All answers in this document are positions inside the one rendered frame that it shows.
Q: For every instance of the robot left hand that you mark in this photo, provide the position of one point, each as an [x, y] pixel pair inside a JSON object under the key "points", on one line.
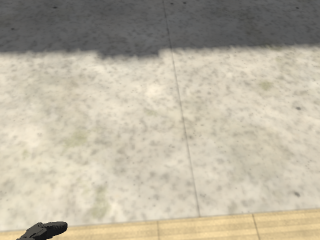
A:
{"points": [[44, 231]]}

